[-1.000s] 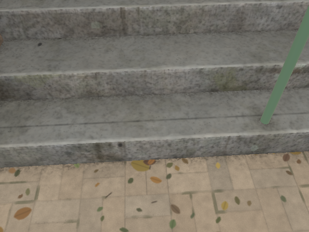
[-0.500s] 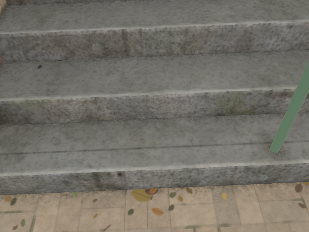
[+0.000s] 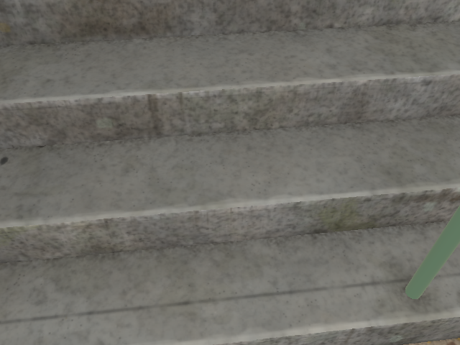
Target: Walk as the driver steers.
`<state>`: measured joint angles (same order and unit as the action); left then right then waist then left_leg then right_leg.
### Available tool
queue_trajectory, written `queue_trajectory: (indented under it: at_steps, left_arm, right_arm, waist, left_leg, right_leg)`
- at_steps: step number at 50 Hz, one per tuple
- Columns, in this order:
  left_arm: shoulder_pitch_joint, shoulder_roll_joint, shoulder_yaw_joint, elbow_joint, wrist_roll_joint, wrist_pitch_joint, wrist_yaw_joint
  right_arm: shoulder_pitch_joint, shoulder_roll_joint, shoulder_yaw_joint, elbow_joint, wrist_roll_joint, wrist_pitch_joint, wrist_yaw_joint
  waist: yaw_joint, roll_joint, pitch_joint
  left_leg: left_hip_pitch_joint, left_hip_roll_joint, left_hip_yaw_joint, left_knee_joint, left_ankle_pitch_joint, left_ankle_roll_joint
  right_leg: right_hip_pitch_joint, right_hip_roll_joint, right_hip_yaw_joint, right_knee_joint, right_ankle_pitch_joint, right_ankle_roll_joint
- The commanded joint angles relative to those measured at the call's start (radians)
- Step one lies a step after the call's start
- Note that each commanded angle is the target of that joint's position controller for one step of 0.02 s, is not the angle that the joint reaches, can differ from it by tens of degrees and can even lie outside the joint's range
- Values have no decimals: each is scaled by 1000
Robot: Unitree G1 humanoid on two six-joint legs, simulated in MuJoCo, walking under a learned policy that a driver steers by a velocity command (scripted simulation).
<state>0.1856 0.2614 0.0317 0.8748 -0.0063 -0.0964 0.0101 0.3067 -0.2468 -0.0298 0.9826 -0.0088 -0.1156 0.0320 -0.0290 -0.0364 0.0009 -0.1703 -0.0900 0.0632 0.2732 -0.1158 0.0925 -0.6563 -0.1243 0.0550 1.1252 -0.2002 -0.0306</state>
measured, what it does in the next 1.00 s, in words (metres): climbs: right foot, then left foot 0.16 m higher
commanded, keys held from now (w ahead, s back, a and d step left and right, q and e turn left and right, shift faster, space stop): w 1.00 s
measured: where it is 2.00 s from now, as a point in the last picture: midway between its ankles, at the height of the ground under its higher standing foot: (194, 81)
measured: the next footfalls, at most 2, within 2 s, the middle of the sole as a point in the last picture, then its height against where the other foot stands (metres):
right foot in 0.26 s outside the picture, level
left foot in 0.80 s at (199, 296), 0.16 m higher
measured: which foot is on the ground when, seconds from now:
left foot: down 0.00-0.28, up 0.30-0.78, down 0.80-1.00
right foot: up 0.00-0.24, down 0.26-0.80, up 0.82-1.00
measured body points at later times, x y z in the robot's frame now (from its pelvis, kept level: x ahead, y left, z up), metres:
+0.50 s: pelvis +0.25 -0.06 +0.00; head +0.26 -0.08 +0.45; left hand +0.21 +0.19 -0.13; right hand +0.36 -0.30 -0.14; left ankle +0.25 +0.06 -0.57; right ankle +0.24 -0.14 -0.75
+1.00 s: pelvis +0.52 +0.03 +0.11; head +0.53 +0.04 +0.56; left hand +0.66 +0.26 -0.01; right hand +0.53 -0.21 -0.03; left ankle +0.55 +0.09 -0.58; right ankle +0.49 -0.15 -0.35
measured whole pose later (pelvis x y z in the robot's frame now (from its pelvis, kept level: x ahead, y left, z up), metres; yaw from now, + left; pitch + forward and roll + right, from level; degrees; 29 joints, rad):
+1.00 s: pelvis +0.52 +0.03 +0.11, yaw +0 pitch +4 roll +1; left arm 0.17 0.21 0.02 0.85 0.02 -0.07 -0.07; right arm 0.32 -0.19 -0.02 1.02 -0.08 -0.04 0.04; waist -0.03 -0.04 -0.06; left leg -0.53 -0.03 0.17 0.85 -0.38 0.11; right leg -0.91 0.10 0.24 1.95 0.08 -0.27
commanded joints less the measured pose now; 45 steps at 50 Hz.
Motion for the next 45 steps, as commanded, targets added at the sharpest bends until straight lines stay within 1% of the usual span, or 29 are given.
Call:
queue_trajectory:
  at_steps: [1, 6, 9, 11, 12, 13, 14, 15, 16, 17, 18, 20, 23, 24, 26, 30, 32, 33, 35, 36, 37, 38, 39, 40, 41, 42, 43, 44, 45]
  left_arm:
    - [24, 21, 3, -45, 9, 3, 11]
    - [-169, 35, 0, -92, -3, -9, 2]
    - [-172, 39, -3, -93, -13, -6, -11]
    - [-120, 62, 8, -90, 0, -19, -14]
    - [-1, 93, 28, -52, 3, -26, -14]
    - [173, 142, 53, 2, 1, -30, -11]
    - [313, 254, 76, 28, 13, -18, -5]
    - [353, 258, 79, 42, 25, -11, -9]
    - [284, 171, 60, 21, 24, -12, -14]
    - [227, 99, 38, 14, 23, -3, -15]
    - [162, 51, 23, 30, 59, -1, -26]
    - [170, 29, 14, 45, 43, -12, -28]
    - [234, 48, 19, 89, 33, -25, -28]
    - [321, 42, 21, 126, 40, -26, -23]
    - [359, 29, 16, 147, 34, -21, -14]
    - [449, 36, 3, 199, 49, -31, -1]
    - [430, 31, -10, 222, 42, -31, 4]
    - [431, 17, -20, 246, 22, -18, 11]
    - [413, 38, -25, 237, 1, -5, 41]
    - [404, 53, -21, 238, -6, 2, 38]
    - [321, 41, -27, 193, -16, 5, 29]
    - [327, 112, -12, 168, -26, -4, 21]
    - [350, 160, 2, 177, -33, -11, 7]
    - [298, 192, 27, 168, -37, -15, -8]
    - [316, 143, 27, 137, -28, -30, -30]
    - [292, 22, 19, 70, 10, -35, -65]
    - [295, -41, 15, 42, 59, -26, -66]
    - [209, -64, 15, -18, 68, -6, -61]
    - [120, -87, 6, -65, 77, 5, -47]
  right_arm:
    - [-65, -131, -22, -68, 5, -15, -19]
    - [32, -176, -32, -45, 24, -2, -34]
    - [58, -145, -25, -34, 27, 14, -32]
    - [27, -175, -32, -41, 29, 24, -36]
    - [10, -170, -30, -46, 29, 29, -39]
    - [0, -142, -18, -56, 24, 28, -38]
    - [23, -61, 12, -91, -11, 12, -31]
    - [129, 3, 29, -69, 17, -13, -22]
    - [47, -111, 7, -66, 37, -27, -12]
    - [-46, -115, 7, -93, 51, -27, -4]
    - [-40, -55, 11, -87, -46, -1, -11]
    - [6, -23, 10, -75, -69, 50, -4]
    - [-57, -12, 7, -116, -48, 77, 0]
    - [-82, 23, 11, -118, -39, 84, -12]
    - [-203, 25, 12, -189, -40, 90, -30]
    - [-482, 105, 50, -370, -31, 83, -72]
    - [-544, 112, 72, -445, -21, 76, -71]
    - [-582, 134, 95, -498, -26, 77, -62]
    - [-528, 144, 109, -522, -31, 96, -33]
    - [-476, 146, 110, -503, -21, 110, -37]
    - [-331, 180, 115, -442, -9, 112, -35]
    - [-232, 125, 92, -402, 0, 110, -40]
    - [-79, 53, 58, -366, 13, 103, -50]
    - [48, -1, 29, -324, -14, 88, -46]
    - [149, -95, -8, -269, -43, 76, -49]
    - [212, -229, -52, -208, -22, 99, -59]
    - [78, -201, -58, -217, -10, 99, -56]
    - [-38, -109, -41, -194, -4, 92, -50]
    - [-66, -21, -25, -140, -10, 81, -45]
  waist:
    - [46, 66, 45]
    - [-30, 78, 50]
    - [-28, 109, 39]
    - [26, 121, 6]
    - [87, 111, -55]
    - [157, 80, -143]
    - [159, -149, -239]
    - [119, -313, -314]
    - [132, -123, -209]
    - [125, -72, -136]
    - [46, 57, -30]
    - [6, 2, -19]
    - [3, -39, -4]
    - [38, -108, -17]
    - [46, -63, 43]
    - [87, -40, 135]
    - [72, -9, 170]
    - [56, 13, 173]
    - [40, 21, 118]
    - [41, 13, 98]
    - [-15, -18, -31]
    - [-58, -64, -156]
    - [-137, -152, -273]
    - [-207, -186, -368]
    - [-198, 4, -403]
    - [-164, 354, -425]
    - [-71, 220, -364]
    - [10, 109, -180]
    - [24, 13, -8]
  left_leg:
    - [-153, 256, -160, -189, 122, 170]
    - [2, 275, -156, -158, 109, 130]
    - [78, 306, -172, -91, 85, 113]
    - [107, 309, -175, 26, 294, 90]
    - [112, 271, -147, 165, 433, 69]
    - [18, 212, -100, 389, 450, 33]
    - [-274, 120, -34, 765, 12, -17]
    - [-584, 23, -113, 998, -438, -33]
    - [-690, 84, -180, 1140, -411, -21]
    - [-766, 119, -155, 1240, -326, -5]
    - [-644, 164, -99, 1151, -198, -16]
    - [-540, 158, -51, 1234, -146, -43]
    - [-622, 165, -39, 1262, -87, -47]
    - [-725, 131, 5, 1491, -161, -45]
    - [-972, 168, -43, 1605, -215, -31]
    - [-1420, 157, -85, 1944, -452, 20]
    - [-1434, 179, -55, 1812, -492, 26]
    - [-1328, 211, -24, 1618, -466, 28]
    - [-978, 213, 53, 1354, -350, 21]
    - [-826, 196, 84, 1242, -345, 29]
    - [-501, 143, 126, 1141, -311, 55]
    - [-308, 64, 161, 1103, -292, 61]
    - [-168, 26, 144, 991, -253, 68]
    - [-73, 27, 57, 804, -255, 90]
    - [101, 197, -330, 596, -350, 151]
    - [177, 422, -912, 116, -291, 196]
    - [54, 454, -1041, 41, -549, 158]
    - [-137, 415, -908, 53, -776, 135]
    - [-245, 391, -752, 109, -722, 100]
  right_leg:
    - [65, -23, -24, -176, 146, 26]
    - [87, 30, -49, -493, 257, 36]
    - [126, 49, -58, -511, 150, 7]
    - [230, 90, -77, -575, 71, -23]
    - [364, 124, -97, -645, 66, -45]
    - [593, 93, -58, -689, 109, -78]
    - [879, -157, 257, -688, 280, -153]
    - [1043, -305, 629, -813, 154, -310]
    - [946, -276, 594, -843, 3, -294]
    - [864, -242, 472, -855, -74, -265]
    - [626, -154, 281, -871, 91, -183]
    - [464, -102, 135, -883, 366, -165]
    - [455, -76, 74, -903, 395, -184]
    - [514, -99, 118, -910, 326, -231]
    - [573, -127, 174, -941, -11, -249]
    - [723, -218, 227, -963, -129, -219]
    - [678, -179, 160, -1019, -190, -174]
    - [588, -122, 104, -1072, -214, -138]
    - [452, -125, 64, -1239, 67, -191]
    - [456, -96, -15, -1237, 277, -179]
    - [410, -59, -134, -1135, 788, -172]
    - [456, -89, -137, -970, 1343, -166]
    - [563, -108, -108, -759, 1629, -151]
    - [646, -112, -105, -496, 1667, -117]
    - [412, -16, -60, -144, 1175, -74]
    - [129, 241, 7, 298, 27, -32]
    - [13, 198, 193, 612, 39, -53]
    - [-66, 137, 107, 679, 124, -64]
    - [-185, 107, 52, 729, 167, -77]
Keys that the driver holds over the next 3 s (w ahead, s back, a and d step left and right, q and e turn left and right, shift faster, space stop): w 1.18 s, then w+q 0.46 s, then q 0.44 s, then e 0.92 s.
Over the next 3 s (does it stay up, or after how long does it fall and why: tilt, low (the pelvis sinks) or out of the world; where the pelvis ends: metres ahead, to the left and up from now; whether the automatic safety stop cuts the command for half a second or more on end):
stays up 1.12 0.15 0.49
